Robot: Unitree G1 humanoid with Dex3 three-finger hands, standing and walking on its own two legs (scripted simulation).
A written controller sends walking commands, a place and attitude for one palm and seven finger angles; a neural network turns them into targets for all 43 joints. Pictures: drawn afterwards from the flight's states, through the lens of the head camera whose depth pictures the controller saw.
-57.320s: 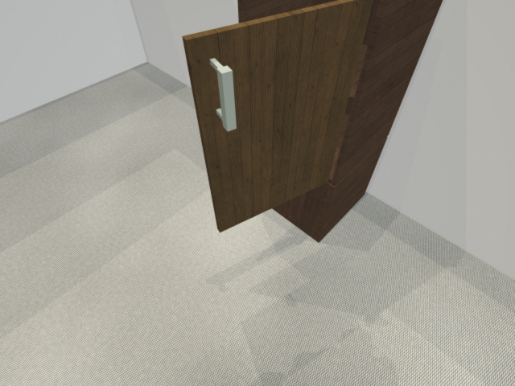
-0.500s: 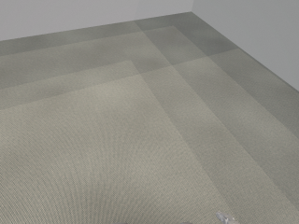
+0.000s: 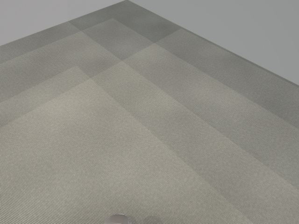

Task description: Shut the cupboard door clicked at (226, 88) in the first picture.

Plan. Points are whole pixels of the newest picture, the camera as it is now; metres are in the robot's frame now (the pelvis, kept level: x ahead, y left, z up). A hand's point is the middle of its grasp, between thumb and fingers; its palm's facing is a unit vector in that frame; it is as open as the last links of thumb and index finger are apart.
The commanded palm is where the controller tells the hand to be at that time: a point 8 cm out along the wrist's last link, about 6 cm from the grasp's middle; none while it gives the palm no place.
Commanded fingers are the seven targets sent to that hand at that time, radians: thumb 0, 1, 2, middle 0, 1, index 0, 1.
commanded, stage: turn to face it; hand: left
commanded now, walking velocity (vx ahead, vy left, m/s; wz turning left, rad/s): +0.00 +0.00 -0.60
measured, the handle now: out of the picture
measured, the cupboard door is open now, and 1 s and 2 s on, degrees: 19 19 19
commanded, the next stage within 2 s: none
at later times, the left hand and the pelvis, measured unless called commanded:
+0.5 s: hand (98, 198) +0.20 +0.18 -0.15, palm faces -0.32 -0.91 -0.25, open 7.4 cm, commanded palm none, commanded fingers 0.00 0.90 0.90 -0.20 -0.30 -0.20 -0.30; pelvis +0.02 +0.01 -0.01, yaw -19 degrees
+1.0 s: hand (105, 195) +0.22 +0.16 -0.19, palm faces -0.52 -0.83 -0.19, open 7.4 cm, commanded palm none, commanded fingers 0.00 0.90 0.90 -0.20 -0.30 -0.20 -0.30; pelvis +0.06 +0.02 -0.01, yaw -36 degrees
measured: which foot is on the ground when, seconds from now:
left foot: up 0.00-0.08, down 0.10-0.52, up 0.54-0.88, down 0.90-1.00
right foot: down 0.00-0.10, up 0.12-0.50, down 0.52-0.90, up 0.92-1.00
